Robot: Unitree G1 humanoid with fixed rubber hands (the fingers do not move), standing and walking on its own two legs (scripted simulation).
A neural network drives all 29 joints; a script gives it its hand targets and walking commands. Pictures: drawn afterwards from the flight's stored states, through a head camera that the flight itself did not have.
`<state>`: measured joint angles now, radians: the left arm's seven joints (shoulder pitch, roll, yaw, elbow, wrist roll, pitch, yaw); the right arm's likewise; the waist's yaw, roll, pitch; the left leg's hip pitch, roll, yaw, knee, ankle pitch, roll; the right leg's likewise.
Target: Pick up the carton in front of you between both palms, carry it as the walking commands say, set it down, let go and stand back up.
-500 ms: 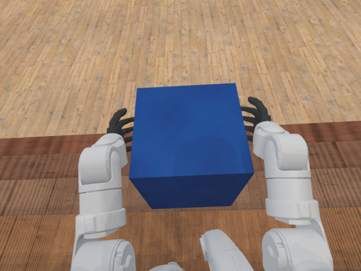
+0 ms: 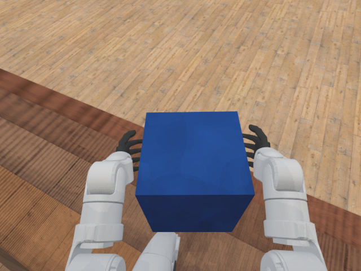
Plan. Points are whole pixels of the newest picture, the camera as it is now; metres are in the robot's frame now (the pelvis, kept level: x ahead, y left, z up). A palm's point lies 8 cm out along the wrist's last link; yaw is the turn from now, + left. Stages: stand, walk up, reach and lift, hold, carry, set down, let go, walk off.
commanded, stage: carry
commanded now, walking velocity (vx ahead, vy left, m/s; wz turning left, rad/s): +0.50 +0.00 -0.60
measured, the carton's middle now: (191, 176) +0.33 +0.05 -0.03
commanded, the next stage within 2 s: none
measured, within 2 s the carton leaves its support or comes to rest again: neither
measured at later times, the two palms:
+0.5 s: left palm (189, 90) +0.70 +0.10 -0.09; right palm (272, 113) +0.61 -0.19 -0.09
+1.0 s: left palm (232, 78) +0.98 -0.08 -0.26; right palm (294, 100) +0.85 -0.35 -0.26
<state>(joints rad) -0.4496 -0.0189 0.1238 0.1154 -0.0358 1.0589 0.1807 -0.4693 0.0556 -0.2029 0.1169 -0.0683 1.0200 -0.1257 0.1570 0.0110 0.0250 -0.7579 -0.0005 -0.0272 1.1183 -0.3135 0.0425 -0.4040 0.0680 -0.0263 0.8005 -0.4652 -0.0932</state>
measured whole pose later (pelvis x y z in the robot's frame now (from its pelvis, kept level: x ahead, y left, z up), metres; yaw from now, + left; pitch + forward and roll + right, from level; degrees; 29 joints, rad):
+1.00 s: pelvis +0.61 -0.07 -0.33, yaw -30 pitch +2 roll +0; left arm -0.54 0.00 0.14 0.16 0.01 1.15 0.13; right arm -0.54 0.04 -0.20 0.15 -0.08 1.11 -0.14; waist 0.10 0.00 0.02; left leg -0.71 0.07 -0.09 1.33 -0.47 -0.05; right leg -0.43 0.17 -0.06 0.83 -0.43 -0.19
